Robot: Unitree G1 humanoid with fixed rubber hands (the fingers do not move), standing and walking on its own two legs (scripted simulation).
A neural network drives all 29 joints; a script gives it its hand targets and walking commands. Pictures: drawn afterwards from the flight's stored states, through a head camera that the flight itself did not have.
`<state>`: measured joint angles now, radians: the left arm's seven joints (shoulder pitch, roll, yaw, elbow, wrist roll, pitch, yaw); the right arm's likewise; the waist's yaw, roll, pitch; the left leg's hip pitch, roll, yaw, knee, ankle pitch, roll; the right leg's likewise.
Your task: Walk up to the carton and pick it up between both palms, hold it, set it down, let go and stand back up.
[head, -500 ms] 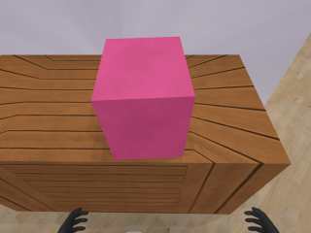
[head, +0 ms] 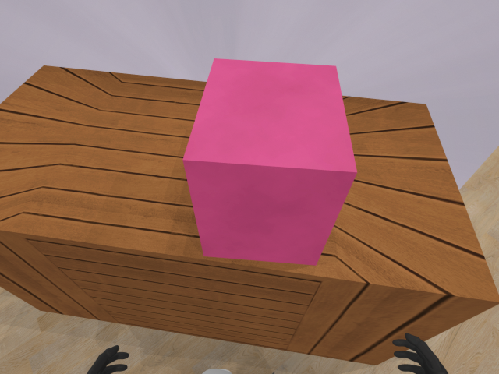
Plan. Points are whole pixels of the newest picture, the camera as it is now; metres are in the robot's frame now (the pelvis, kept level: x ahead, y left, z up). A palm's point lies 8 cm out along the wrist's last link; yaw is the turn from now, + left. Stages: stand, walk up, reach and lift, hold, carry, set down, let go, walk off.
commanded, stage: walk up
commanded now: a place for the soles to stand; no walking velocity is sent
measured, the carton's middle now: (266, 165) +0.46 -0.01 +0.05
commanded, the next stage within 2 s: reach and lift in 1.66 s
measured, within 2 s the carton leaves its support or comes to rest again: neither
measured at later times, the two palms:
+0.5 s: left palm out of the picture +0.08 +0.28 -0.10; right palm (419, 367) +0.14 -0.25 -0.08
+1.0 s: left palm out of the picture +0.07 +0.28 -0.09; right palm (420, 369) +0.14 -0.25 -0.09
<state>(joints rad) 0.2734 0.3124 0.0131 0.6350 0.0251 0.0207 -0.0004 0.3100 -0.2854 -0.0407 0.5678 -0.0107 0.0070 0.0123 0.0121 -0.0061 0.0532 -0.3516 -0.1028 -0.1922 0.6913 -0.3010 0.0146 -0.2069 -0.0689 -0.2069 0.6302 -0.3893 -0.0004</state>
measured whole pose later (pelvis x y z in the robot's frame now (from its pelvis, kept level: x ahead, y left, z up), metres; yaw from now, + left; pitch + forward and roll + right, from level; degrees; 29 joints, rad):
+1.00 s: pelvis +0.00 +0.00 +0.00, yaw +6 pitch -1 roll +0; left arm 0.31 0.31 0.02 0.64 0.01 0.01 0.03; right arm 0.25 -0.27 -0.02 0.62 -0.02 0.05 -0.01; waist 0.00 0.00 0.07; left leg -0.33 -0.16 -0.24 0.60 -0.24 0.02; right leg -0.23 0.01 0.01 0.59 -0.34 0.00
